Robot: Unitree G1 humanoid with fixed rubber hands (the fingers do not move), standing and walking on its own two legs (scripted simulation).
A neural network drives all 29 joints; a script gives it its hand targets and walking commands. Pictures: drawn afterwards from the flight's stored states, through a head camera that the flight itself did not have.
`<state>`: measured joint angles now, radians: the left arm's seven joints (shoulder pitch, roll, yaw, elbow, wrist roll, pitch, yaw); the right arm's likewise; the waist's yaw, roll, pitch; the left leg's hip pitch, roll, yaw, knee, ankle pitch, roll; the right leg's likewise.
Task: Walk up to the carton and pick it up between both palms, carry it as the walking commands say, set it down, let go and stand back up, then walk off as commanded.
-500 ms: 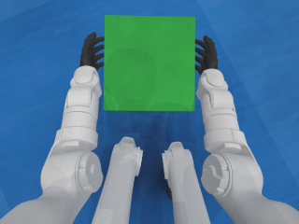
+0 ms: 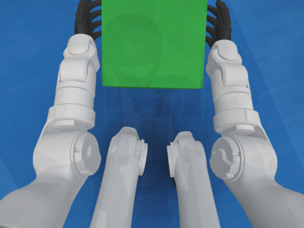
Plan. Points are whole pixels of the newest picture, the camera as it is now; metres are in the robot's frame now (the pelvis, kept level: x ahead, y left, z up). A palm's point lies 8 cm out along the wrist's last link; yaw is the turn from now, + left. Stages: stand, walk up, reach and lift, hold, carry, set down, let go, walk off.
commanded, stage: set down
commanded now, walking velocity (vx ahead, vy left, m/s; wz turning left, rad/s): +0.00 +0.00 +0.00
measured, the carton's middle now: (152, 47) +0.52 +0.04 -0.19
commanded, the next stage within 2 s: none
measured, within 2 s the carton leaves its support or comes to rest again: rests again in 1.42 s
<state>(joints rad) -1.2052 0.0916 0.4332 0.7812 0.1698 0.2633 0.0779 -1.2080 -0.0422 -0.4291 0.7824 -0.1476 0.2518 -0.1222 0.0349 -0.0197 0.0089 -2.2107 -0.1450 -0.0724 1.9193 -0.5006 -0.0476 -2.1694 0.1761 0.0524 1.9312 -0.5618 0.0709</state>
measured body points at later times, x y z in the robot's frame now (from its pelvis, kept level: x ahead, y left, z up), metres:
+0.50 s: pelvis +0.01 +0.00 -0.05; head +0.36 +0.01 +0.23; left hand +0.54 +0.19 -0.20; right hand +0.56 -0.11 -0.20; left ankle +0.11 +0.11 -0.41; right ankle +0.10 -0.12 -0.41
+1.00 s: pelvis +0.00 +0.00 -0.06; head +0.36 +0.02 +0.22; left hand +0.54 +0.19 -0.22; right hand +0.55 -0.10 -0.22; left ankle +0.11 +0.11 -0.41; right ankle +0.10 -0.12 -0.41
